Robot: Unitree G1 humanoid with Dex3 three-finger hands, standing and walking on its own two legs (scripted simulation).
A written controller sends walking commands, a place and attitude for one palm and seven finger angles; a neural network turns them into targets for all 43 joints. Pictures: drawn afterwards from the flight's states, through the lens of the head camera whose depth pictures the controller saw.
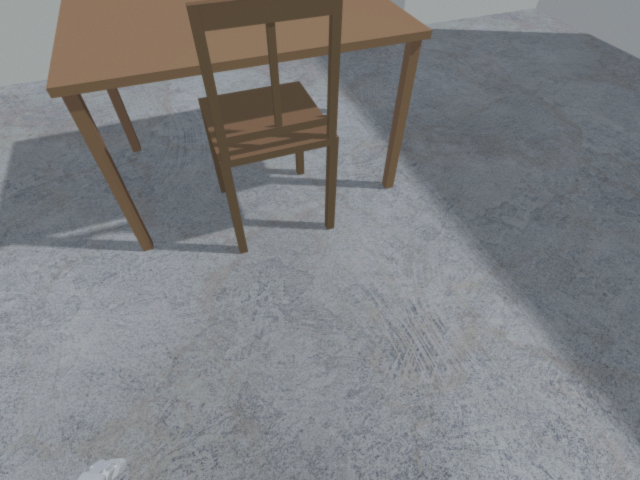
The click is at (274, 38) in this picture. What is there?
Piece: chair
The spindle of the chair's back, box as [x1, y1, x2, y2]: [266, 22, 281, 127]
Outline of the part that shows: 273,22 266,23 266,34 274,121 276,127 281,126 281,112 275,31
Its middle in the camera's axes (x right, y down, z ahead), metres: -0.14 -0.46 +1.12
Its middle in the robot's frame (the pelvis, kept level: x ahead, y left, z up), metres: +1.14 +0.20 -0.06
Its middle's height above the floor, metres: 0.71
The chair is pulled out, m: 0.00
